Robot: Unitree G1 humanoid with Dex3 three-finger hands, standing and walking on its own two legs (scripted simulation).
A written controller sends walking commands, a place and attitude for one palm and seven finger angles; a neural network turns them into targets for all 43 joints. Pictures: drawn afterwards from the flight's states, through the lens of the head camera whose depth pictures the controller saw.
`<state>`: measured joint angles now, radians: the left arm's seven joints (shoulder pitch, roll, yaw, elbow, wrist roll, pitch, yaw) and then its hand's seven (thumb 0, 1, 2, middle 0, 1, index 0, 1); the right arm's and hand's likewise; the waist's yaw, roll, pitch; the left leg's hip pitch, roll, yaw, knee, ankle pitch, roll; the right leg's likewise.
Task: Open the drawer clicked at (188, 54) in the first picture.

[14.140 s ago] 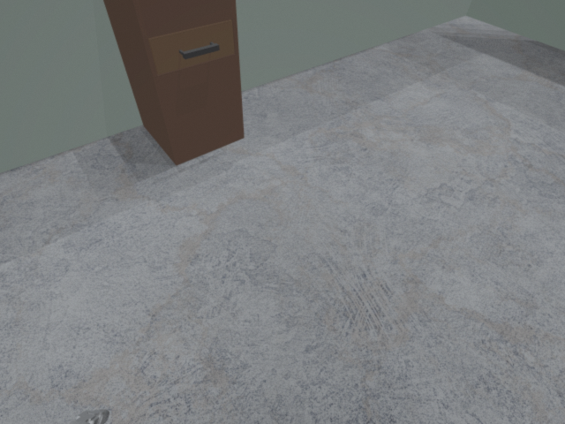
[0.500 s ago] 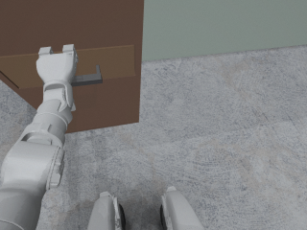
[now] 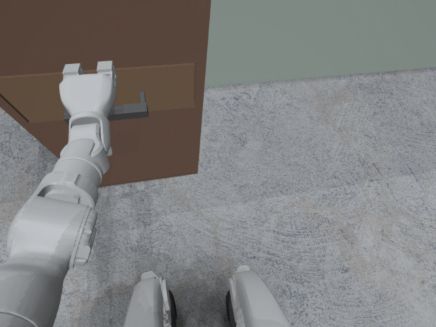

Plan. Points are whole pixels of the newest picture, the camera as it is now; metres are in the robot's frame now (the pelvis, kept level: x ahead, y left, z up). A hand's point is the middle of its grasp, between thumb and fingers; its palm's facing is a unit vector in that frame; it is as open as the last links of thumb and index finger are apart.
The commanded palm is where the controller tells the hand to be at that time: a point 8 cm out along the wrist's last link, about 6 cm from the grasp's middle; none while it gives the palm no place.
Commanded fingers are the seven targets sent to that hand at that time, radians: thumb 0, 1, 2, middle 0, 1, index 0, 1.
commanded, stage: lower the fingers behind the handle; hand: left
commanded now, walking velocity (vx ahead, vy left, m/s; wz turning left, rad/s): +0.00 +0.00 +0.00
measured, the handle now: (107, 105) +0.58 +0.17 -0.08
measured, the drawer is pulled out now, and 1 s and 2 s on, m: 0.00 0.00 0.00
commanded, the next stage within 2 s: close the thumb around the handle in 1.70 s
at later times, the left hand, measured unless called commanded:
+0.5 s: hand (105, 120) +0.53 +0.17 -0.05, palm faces -0.07 -0.01 -1.00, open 13.8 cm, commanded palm +0.52 +0.15 +0.01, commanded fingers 0.00 -0.50 0.30 -0.30 -1.20 -0.30 -1.20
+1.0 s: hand (112, 126) +0.53 +0.16 -0.08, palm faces -0.04 +0.00 -1.00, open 13.9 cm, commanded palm +0.52 +0.14 -0.03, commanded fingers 0.00 -0.50 0.30 -0.30 -1.20 -0.30 -1.20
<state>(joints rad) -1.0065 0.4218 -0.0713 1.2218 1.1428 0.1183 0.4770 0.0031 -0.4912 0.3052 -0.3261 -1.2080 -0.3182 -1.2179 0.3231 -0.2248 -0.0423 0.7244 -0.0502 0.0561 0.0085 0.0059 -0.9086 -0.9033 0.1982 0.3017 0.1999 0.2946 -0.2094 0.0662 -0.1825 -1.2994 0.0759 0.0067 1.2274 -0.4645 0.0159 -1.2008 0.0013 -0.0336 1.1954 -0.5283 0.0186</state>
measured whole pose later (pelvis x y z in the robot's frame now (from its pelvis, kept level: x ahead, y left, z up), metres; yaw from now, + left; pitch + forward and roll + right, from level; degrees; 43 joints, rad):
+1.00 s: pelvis -0.01 -0.01 -0.04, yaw -1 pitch +34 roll -3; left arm -0.99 0.44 -0.03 1.21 1.17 0.06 0.50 0.00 -0.49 0.31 -0.32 -1.20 -0.31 -1.20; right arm 0.31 -0.22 -0.04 0.74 -0.06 0.03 0.02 0.01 -0.91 -0.90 0.20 0.30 0.20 0.29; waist -0.20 0.08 -0.21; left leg -1.47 0.09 -0.01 1.40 -0.52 0.00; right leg -1.38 0.02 -0.04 1.38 -0.59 0.00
